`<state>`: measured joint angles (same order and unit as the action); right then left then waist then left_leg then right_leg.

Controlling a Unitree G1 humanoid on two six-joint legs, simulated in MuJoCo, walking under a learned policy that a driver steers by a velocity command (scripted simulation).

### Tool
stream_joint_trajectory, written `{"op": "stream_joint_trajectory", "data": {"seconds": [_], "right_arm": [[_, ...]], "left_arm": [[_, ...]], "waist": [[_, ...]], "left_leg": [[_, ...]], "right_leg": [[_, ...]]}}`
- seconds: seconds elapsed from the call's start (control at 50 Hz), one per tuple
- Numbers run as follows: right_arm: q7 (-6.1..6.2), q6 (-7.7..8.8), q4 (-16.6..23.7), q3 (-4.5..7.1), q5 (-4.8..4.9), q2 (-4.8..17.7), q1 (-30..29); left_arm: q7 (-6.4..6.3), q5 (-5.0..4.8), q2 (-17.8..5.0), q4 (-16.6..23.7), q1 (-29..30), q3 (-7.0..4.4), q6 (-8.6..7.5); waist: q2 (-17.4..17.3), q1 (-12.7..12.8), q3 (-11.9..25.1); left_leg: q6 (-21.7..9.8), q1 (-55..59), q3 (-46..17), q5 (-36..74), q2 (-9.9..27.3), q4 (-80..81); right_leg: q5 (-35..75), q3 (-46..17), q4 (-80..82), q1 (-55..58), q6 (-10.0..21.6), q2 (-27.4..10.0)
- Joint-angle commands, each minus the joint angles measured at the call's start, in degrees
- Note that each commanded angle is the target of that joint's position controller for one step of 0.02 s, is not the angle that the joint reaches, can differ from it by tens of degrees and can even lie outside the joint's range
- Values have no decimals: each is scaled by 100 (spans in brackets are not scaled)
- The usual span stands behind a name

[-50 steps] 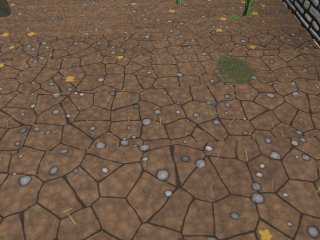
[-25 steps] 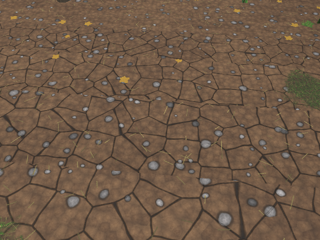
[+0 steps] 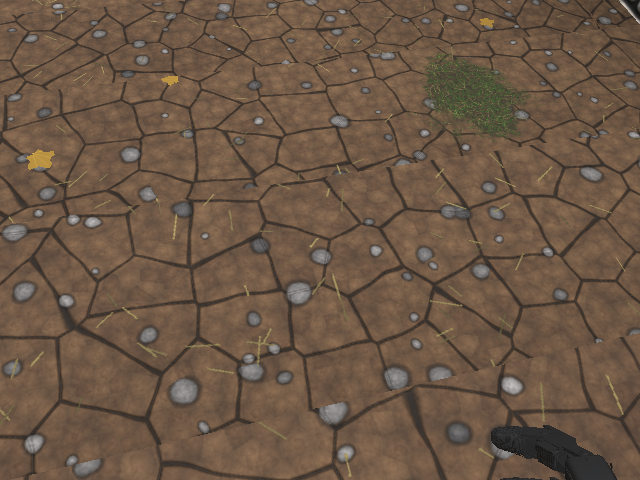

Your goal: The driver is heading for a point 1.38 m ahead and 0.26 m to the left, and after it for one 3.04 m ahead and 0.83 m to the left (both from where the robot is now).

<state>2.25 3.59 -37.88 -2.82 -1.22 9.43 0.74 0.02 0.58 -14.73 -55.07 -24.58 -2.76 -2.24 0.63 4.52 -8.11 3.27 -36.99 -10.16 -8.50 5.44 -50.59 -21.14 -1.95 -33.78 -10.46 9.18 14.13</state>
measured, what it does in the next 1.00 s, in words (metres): steps to the left, turning left: left foot, then right foot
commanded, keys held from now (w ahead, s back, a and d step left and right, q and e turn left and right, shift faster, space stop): shift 0.06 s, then q+shift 0.56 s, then shift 0.08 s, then e+shift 0.30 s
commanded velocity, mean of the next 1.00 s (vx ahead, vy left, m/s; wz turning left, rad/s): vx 0.06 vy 0.00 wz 0.23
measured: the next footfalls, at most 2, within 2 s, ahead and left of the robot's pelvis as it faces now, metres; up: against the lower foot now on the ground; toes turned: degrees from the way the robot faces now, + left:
left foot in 0.04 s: +0.22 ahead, +0.18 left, +0.00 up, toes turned -5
right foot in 0.36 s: +0.18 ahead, -0.03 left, +0.00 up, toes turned +8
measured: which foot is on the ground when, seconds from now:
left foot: up 0.00-0.02, down 0.04-0.36, up 0.38-0.72, down 0.74-1.00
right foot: down 0.00-0.04, up 0.06-0.34, down 0.36-0.74, up 0.76-1.00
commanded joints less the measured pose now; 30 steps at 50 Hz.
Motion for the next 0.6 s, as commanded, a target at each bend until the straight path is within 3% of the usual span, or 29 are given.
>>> {"op": "stream_joint_trajectory", "data": {"seconds": [0.02,0.04,0.06,0.08,0.1,0.12,0.14,0.16,0.2,0.26,0.3,0.34,0.36,0.38,0.4,0.42,0.44,0.46,0.48,0.52,0.6], "right_arm": [[31,-23,-485,370,-43,985,2208],[31,59,-535,447,-166,1178,2515],[4,96,-437,603,-196,1782,2860],[-71,20,-383,556,-6,1677,2355],[-121,-23,-370,498,125,1304,2032],[-117,-52,-445,432,91,982,1717],[-111,-89,-499,385,34,828,1393],[-120,-124,-512,399,-20,866,1138],[-190,-179,-571,503,-125,1062,1103],[-268,-309,-538,756,-39,1498,1343],[-307,-444,-407,850,17,1595,1304],[-318,-586,-271,916,51,1603,1070],[-299,-612,-235,893,86,1456,1129],[-311,-585,-48,829,224,1096,1187],[-257,-567,-103,828,200,960,1369],[-254,-569,-212,940,37,1409,1454],[-292,-600,-335,988,40,1402,1640],[-327,-664,-401,978,15,1313,1827],[-372,-726,-418,987,-18,1307,1932],[-456,-776,-294,939,41,1221,1737],[-592,-834,116,799,102,1024,1053]], "left_arm": [[20,-239,-888,652,588,-219,-143],[-5,-260,-874,706,606,-236,-139],[-88,-364,-506,906,213,-228,-108],[-134,-141,-503,975,-283,-210,-41],[-153,83,-497,709,-438,-205,96],[-135,120,-365,607,-311,-171,170],[-93,110,-272,642,-68,-136,234],[-26,119,-257,745,176,-99,316],[17,63,-133,867,561,-3,457],[-17,-38,-205,1111,1098,69,515],[-51,-31,-372,1251,1322,65,514],[-114,-8,-372,1259,1107,89,461],[-172,56,-567,1242,924,41,411],[-234,169,-1177,1294,670,-92,364],[-267,191,-1487,1413,1093,-173,372],[-282,191,-1055,1528,1513,-50,350],[-285,159,-662,1632,1864,46,317],[-276,134,-492,1682,2073,89,289],[-274,122,-445,1733,2112,93,256],[-271,106,-469,1675,1812,55,247],[-216,61,-754,1517,1268,-86,281]], "waist": [[-294,-957,1548],[-369,-1173,1561],[-1699,-1181,2230],[-2155,-641,2662],[-1289,-498,2187],[-953,-407,1688],[-771,-265,1284],[-870,-128,1146],[-951,-118,1157],[-901,-289,1417],[-844,-304,1340],[-797,-97,1134],[-567,-56,1057],[465,-43,1182],[1422,-147,1010],[630,-448,806],[416,-698,776],[441,-840,760],[608,-868,884],[643,-694,941],[823,-313,1043]], "left_leg": [[-324,3536,1224,1642,-696,1342],[-502,3968,922,2408,-499,1760],[-1357,4673,-1013,6041,1489,1871],[-1970,4688,-2573,6839,2059,2262],[-1976,4162,-2415,5414,1865,2301],[-1857,3596,-1959,4096,1479,2432],[-1664,2884,-1445,3278,1070,2647],[-1505,2225,-978,2880,765,2801],[-1404,1732,-511,3440,266,2869],[-1410,1748,-873,2396,256,2961],[-1382,1495,-1338,644,249,3226],[-1153,986,-1624,-834,31,3290],[-866,498,-1548,-1645,-234,3097],[-498,-260,-802,-2438,-780,2054],[-394,-380,495,-2391,-1506,258],[-381,109,448,-2116,-902,-541],[-366,381,574,-1849,-849,-1011],[-319,375,679,-1646,-807,-1468],[-264,248,792,-1554,-778,-1764],[-149,129,973,-1483,-693,-1515],[-131,541,1200,-1427,-538,-177]], "right_leg": [[4715,-877,-610,-1407,27,-1168],[4178,-808,-1529,-1486,-275,-858],[345,-213,-3997,-1964,-643,102],[-1655,-392,-4644,-2495,-681,226],[-1499,-745,-4819,-2710,-760,-197],[-1314,-708,-4540,-2702,-866,-400],[-1043,-657,-3911,-2463,-946,-633],[-810,-374,-3192,-1940,-1013,-876],[-528,189,-1950,-1115,-1098,-969],[-179,189,-1199,-705,-997,-888],[-218,155,-766,-489,-899,-848],[196,107,340,200,-794,-868],[147,-181,971,738,-706,-1183],[-840,-1492,1766,1253,-377,-2577],[-836,-2708,2496,456,61,-3717],[255,-2144,2258,-160,297,-3642],[1135,-1552,2063,-354,297,-3285],[2035,-988,1875,-286,241,-3001],[2814,-594,1701,-12,226,-2877],[3768,-105,1429,428,210,-2791],[3841,274,1116,819,134,-3028]]}}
